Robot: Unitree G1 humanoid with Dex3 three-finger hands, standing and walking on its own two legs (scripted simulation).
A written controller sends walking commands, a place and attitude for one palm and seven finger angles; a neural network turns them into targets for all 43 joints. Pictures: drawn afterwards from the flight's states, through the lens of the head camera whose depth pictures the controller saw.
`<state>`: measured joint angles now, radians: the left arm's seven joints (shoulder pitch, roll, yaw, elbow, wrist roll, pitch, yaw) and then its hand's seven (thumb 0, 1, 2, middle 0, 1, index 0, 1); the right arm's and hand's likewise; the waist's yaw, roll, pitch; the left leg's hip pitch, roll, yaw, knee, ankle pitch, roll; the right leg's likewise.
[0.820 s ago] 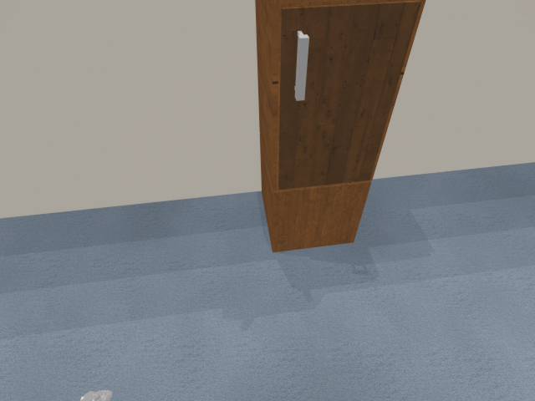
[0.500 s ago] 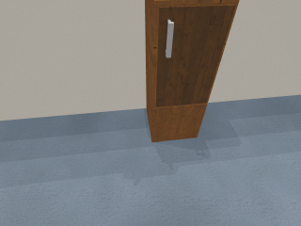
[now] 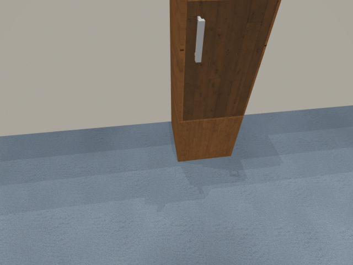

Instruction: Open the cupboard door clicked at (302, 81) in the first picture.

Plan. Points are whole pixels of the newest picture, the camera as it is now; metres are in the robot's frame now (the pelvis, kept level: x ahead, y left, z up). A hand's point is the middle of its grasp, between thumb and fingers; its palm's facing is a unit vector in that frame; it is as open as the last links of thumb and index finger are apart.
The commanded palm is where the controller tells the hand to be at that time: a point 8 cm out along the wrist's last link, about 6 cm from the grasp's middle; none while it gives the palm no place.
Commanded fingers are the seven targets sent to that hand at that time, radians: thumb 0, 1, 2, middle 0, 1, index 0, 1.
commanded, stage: look at it before walking up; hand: left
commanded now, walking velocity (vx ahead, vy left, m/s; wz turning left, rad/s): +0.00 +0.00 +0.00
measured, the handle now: (198, 39) +0.89 -0.03 +0.11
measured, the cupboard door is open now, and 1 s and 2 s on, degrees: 0 0 0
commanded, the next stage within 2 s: walk to a spot facing it in 0.62 s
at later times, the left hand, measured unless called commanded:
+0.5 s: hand out of the picture +0.09 +0.25 -0.15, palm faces -0.02 -0.94 -0.34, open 7.4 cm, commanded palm none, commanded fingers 0.00 0.90 0.90 -0.20 -0.30 -0.20 -0.30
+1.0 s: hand out of the picture +0.08 +0.22 -0.17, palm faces -0.09 -0.95 -0.29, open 7.4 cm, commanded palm none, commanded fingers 0.00 0.90 0.90 -0.20 -0.30 -0.20 -0.30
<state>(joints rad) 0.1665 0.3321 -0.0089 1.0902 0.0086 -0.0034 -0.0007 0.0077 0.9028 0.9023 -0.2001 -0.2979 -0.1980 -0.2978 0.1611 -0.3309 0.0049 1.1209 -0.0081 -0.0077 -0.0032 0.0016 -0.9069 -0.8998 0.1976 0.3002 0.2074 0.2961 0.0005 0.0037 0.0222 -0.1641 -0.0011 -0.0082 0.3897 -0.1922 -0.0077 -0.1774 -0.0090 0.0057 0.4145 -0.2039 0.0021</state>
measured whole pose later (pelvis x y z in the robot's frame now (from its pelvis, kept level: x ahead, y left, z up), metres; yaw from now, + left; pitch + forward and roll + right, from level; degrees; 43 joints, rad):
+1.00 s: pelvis +0.00 -0.01 -0.01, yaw -6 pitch -1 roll +1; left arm 0.20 0.28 0.02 1.01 0.01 0.05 0.00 0.01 0.90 0.90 -0.20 -0.30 -0.20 -0.30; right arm 0.13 -0.26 -0.01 1.02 -0.01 0.02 -0.03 0.00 -0.91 -0.90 0.20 0.30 0.21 0.30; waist 0.02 -0.01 0.05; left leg -0.20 0.03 0.09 0.50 -0.27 -0.02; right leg -0.28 0.03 0.10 0.57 -0.27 0.00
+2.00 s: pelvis -0.01 +0.06 +0.00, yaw -40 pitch +0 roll -2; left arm 0.26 0.29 0.11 0.94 0.03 0.08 -0.03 0.01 0.91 0.90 -0.20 -0.30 -0.19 -0.30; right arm 0.25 -0.18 -0.02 0.92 -0.01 0.01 -0.05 0.00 -0.91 -0.90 0.20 0.30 0.21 0.30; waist 0.03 -0.05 0.02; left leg -0.17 0.03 0.13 0.44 -0.27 0.05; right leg -0.53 0.00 0.07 1.20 -0.32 0.09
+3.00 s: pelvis +0.11 -0.15 -0.02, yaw -74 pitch -2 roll -2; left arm 0.41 0.20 0.08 1.08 0.02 0.00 -0.01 0.01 0.91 0.90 -0.20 -0.30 -0.19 -0.30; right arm 0.14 -0.14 -0.01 0.92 -0.02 -0.06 -0.01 0.00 -0.91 -0.90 0.20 0.30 0.21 0.30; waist 0.06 -0.05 0.05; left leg -0.33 0.06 0.19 0.62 -0.26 0.07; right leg -0.35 0.00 0.02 1.27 -0.38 -0.02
